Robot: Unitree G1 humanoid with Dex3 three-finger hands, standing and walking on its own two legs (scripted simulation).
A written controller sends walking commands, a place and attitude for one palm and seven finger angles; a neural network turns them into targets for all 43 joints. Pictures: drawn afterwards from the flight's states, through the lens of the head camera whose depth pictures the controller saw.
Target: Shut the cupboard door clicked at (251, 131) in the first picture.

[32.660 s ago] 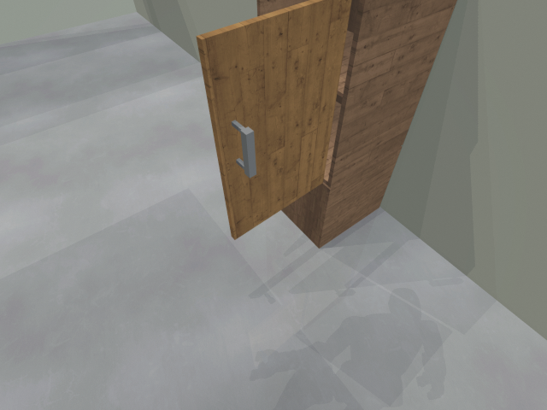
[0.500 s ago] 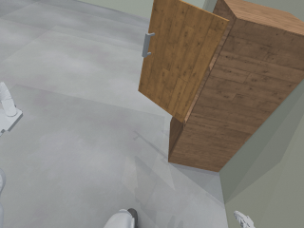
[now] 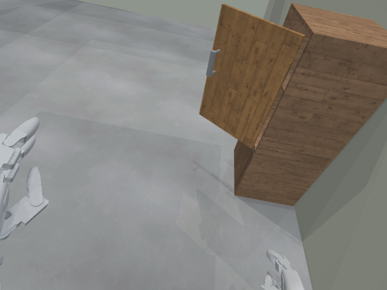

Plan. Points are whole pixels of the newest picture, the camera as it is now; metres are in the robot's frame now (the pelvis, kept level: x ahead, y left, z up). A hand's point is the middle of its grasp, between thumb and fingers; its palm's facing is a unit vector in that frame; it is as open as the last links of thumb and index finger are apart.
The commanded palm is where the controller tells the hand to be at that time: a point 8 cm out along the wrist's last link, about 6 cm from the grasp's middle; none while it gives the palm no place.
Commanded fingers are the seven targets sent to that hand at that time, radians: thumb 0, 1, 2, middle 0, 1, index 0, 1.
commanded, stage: stop stepping back and stand still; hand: left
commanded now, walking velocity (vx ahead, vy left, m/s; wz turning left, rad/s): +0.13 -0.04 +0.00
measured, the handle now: (213, 62) +1.11 -0.04 -0.02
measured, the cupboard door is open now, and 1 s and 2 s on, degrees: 55 55 55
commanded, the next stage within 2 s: let the arm hang, fingers relaxed in 0.98 s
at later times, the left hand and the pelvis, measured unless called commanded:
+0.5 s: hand (8, 182) +0.21 +0.31 +0.17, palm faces +0.31 -0.77 -0.55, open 7.4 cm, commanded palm +0.15 +0.36 +0.15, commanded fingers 0.00 0.90 0.90 -0.20 -0.30 -0.20 -0.30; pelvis -0.01 +0.06 -0.03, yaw -3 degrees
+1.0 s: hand (24, 178) +0.24 +0.31 +0.14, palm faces +0.40 -0.80 -0.45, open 7.4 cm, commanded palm +0.18 +0.35 +0.15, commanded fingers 0.00 0.90 0.90 -0.20 -0.30 -0.20 -0.30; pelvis +0.02 +0.05 -0.03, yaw -3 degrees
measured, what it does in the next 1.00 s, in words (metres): steps on the spot: right foot, then left foot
